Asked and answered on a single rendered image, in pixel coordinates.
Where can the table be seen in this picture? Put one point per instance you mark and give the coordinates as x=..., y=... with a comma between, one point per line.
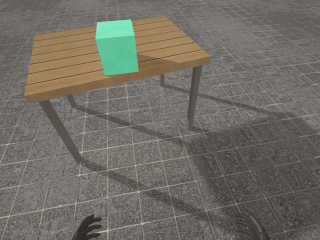
x=68, y=62

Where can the carton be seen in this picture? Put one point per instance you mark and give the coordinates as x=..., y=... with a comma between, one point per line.
x=117, y=47

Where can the right robot hand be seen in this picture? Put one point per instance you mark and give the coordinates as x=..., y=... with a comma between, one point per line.
x=256, y=231

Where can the left robot hand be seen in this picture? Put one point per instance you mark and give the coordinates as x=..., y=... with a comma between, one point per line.
x=84, y=228

